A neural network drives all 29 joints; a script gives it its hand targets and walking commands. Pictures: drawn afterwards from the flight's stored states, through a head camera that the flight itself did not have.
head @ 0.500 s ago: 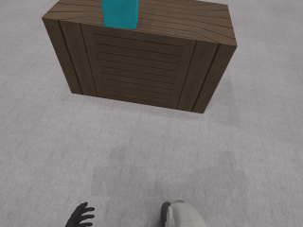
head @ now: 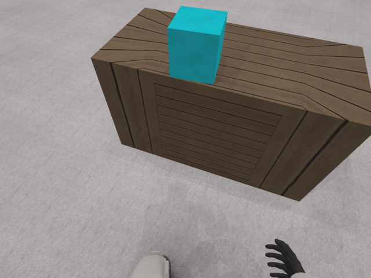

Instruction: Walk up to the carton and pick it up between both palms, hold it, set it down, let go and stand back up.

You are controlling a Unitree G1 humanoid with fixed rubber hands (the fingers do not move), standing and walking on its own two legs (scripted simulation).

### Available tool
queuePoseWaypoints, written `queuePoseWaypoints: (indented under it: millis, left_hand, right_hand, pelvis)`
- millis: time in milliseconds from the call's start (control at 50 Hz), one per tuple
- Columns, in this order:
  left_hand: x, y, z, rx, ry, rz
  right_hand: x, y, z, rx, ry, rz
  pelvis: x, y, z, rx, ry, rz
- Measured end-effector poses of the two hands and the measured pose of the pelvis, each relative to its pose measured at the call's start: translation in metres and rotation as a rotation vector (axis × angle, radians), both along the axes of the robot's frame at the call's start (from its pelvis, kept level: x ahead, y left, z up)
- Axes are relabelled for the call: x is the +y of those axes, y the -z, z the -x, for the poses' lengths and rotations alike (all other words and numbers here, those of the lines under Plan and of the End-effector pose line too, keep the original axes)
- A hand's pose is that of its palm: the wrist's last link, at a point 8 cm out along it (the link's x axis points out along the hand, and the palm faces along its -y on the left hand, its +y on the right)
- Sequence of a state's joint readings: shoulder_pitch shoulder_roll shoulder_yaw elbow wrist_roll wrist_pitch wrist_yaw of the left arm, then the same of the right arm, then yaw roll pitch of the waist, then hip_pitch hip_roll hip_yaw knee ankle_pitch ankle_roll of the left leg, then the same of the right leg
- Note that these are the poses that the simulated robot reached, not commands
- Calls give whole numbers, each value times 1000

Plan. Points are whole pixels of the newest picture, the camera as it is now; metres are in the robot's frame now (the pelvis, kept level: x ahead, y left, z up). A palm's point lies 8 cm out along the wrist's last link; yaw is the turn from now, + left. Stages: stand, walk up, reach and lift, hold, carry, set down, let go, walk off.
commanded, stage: walk up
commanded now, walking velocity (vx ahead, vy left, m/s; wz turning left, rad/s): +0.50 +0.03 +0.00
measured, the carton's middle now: (197, 45) +0.92 +0.06 -0.02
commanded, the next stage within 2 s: none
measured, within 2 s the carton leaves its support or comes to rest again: neither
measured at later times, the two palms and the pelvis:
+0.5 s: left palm (121, 168) +0.41 +0.25 -0.13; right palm out of the picture +0.13 -0.17 -0.10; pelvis +0.28 +0.03 +0.01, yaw -1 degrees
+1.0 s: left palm (121, 168) +0.41 +0.25 -0.14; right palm (270, 142) +0.56 -0.21 -0.13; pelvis +0.46 +0.02 +0.00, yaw +0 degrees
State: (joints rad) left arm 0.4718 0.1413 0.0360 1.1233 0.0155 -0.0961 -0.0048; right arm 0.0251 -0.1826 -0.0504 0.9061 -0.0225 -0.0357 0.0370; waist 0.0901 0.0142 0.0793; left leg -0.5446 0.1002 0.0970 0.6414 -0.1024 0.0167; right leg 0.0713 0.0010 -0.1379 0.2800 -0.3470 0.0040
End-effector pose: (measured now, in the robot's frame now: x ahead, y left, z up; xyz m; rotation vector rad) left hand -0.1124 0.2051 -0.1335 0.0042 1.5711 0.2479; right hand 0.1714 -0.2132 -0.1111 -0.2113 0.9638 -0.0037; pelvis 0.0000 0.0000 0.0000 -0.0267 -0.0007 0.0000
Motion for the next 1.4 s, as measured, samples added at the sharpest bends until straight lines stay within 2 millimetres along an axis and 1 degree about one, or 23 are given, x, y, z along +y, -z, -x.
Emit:
queuePoseWaypoints:
  millis: [40,80,120,180,280,360,420,460,520,600,640,680,720,760,840,920,980,1020,1060,1100,1220,1320,1400]
  left_hand:
    - [5,6,-17,30,-17,11]
    - [14,15,-40,63,-10,26]
    - [26,20,-75,61,2,33]
    - [48,18,-148,-24,45,17]
    - [75,9,-289,-227,163,-6]
    - [77,1,-387,-355,218,-8]
    - [66,-3,-449,-414,257,9]
    - [55,-4,-486,-436,286,23]
    - [34,-1,-540,-460,334,38]
    - [2,6,-609,-504,387,40]
    - [-9,9,-634,-542,381,17]
    - [-12,8,-641,-538,348,-1]
    - [-8,5,-635,-497,294,-24]
    - [1,-1,-620,-442,248,-59]
    - [23,-12,-575,-300,183,-109]
    - [38,-10,-540,-179,115,-107]
    - [43,0,-528,-135,73,-76]
    - [48,11,-525,-113,61,-48]
    - [52,20,-529,-96,59,-23]
    - [52,23,-536,-85,55,-4]
    - [51,19,-571,-131,76,5]
    - [52,12,-587,-160,98,-14]
    - [54,9,-599,-174,116,-19]
  right_hand:
    - [19,3,-41,-27,-27,-9]
    - [34,7,-73,-55,-35,-4]
    - [42,9,-86,-52,-19,6]
    - [36,7,-69,44,66,28]
    - [23,0,-7,275,211,77]
    - [25,-8,37,463,300,84]
    - [32,-14,52,568,352,67]
    - [37,-16,52,617,379,49]
    - [41,-15,41,672,408,22]
    - [35,-3,10,734,423,-9]
    - [28,10,-11,776,398,-25]
    - [18,21,-45,763,382,-31]
    - [7,27,-90,700,350,-26]
    - [-7,32,-142,617,296,-14]
    - [-24,34,-248,417,217,6]
    - [-19,22,-329,259,167,4]
    - [-6,16,-372,202,126,34]
    - [4,15,-394,162,113,57]
    - [16,12,-406,143,104,68]
    - [27,9,-409,149,102,63]
    - [48,15,-401,210,113,28]
    - [47,23,-390,231,168,3]
    - [41,22,-370,272,195,14]
  pelvis:
    - [10,6,-28,7,0,0]
    - [21,15,-57,11,-1,-8]
    - [31,16,-80,11,-2,-11]
    - [41,5,-113,3,9,10]
    - [47,-11,-164,-5,11,25]
    - [46,-16,-206,-6,12,26]
    - [41,-16,-237,-1,16,22]
    - [36,-14,-257,4,20,19]
    - [25,-10,-289,13,17,12]
    - [6,4,-336,25,17,-3]
    - [-3,14,-360,25,22,-8]
    - [-8,15,-375,17,33,-7]
    - [-10,10,-389,5,18,-15]
    - [-10,3,-401,-4,1,-27]
    - [-3,-7,-421,-9,1,-45]
    - [3,-9,-443,-16,-1,-32]
    - [13,-5,-459,-20,-4,-7]
    - [24,0,-467,-25,-6,14]
    - [31,3,-474,-30,-9,2]
    - [36,1,-479,-30,-8,-4]
    - [46,-3,-484,-22,-9,-24]
    - [50,-4,-489,-32,-4,-32]
    - [50,-7,-494,-31,-2,-24]
